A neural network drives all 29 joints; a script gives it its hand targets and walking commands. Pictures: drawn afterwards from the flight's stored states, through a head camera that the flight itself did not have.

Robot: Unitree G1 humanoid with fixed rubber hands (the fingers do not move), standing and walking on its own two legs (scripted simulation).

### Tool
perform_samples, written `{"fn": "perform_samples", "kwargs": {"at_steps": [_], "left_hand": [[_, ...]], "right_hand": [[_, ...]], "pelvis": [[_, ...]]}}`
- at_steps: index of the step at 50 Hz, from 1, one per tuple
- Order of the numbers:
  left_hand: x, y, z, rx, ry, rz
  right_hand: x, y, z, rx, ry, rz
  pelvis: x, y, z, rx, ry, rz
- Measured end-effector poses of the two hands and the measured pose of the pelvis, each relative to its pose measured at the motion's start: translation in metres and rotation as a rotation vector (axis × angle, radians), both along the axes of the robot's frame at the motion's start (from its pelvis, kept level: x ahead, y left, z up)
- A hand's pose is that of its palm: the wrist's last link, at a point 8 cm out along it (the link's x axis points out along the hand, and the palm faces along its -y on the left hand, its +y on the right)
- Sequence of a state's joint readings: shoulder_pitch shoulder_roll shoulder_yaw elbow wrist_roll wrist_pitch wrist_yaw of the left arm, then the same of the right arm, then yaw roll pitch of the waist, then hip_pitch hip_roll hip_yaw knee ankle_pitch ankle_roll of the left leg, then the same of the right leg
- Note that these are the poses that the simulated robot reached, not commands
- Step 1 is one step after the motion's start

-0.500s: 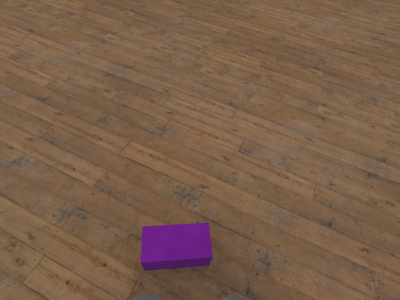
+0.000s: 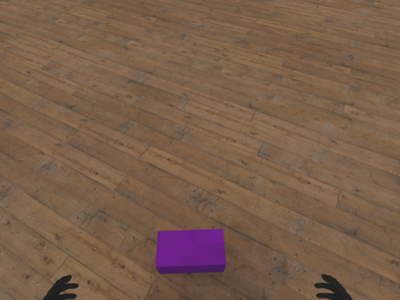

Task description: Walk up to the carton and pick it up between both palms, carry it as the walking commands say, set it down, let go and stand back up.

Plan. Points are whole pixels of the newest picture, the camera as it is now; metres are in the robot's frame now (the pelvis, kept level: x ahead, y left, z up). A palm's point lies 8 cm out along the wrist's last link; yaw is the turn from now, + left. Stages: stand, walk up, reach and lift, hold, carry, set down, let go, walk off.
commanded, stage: walk up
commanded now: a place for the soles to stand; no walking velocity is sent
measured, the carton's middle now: (191, 251) +0.39 +0.06 -0.70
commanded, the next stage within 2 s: stand in 2.00 s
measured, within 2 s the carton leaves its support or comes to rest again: neither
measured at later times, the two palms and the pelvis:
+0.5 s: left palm out of the picture +0.06 +0.33 -0.12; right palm out of the picture +0.05 -0.27 -0.11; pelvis -0.01 +0.03 +0.00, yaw +0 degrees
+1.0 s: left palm out of the picture +0.07 +0.33 -0.11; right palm out of the picture +0.09 -0.26 -0.11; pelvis +0.00 +0.03 +0.00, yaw +2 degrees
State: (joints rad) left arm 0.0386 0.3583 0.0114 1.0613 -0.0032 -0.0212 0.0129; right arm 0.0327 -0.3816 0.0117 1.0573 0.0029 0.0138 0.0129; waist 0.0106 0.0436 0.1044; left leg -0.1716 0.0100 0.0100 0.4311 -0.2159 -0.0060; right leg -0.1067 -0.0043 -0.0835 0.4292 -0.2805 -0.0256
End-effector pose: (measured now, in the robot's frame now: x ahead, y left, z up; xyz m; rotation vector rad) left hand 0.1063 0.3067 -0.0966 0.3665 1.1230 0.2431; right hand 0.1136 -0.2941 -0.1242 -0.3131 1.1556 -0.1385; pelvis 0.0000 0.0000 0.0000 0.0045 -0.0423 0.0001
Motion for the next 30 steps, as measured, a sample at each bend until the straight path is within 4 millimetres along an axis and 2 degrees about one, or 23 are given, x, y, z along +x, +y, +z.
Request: {"fn": "perform_samples", "kwargs": {"at_steps": [11,19,24,30], "left_hand": [[-0.035,0.003,-0.014,-0.046,0.068,0.009],[-0.047,0.013,-0.020,-0.068,0.093,0.011],[-0.050,0.020,-0.021,-0.071,0.107,0.013],[-0.051,0.026,-0.020,-0.066,0.116,0.021]], "right_hand": [[-0.035,0.004,0.009,-0.028,0.044,-0.032],[-0.059,0.015,0.011,-0.036,0.090,-0.048],[-0.065,0.024,0.009,-0.032,0.106,-0.052],[-0.060,0.033,0.008,-0.020,0.102,-0.045]], "pelvis": [[-0.011,0.010,0.003,-0.007,-0.015,0.001],[-0.016,0.021,0.004,-0.013,-0.007,0.000],[-0.015,0.027,0.005,-0.014,0.002,0.002],[-0.011,0.031,0.005,-0.014,0.010,0.007]]}}
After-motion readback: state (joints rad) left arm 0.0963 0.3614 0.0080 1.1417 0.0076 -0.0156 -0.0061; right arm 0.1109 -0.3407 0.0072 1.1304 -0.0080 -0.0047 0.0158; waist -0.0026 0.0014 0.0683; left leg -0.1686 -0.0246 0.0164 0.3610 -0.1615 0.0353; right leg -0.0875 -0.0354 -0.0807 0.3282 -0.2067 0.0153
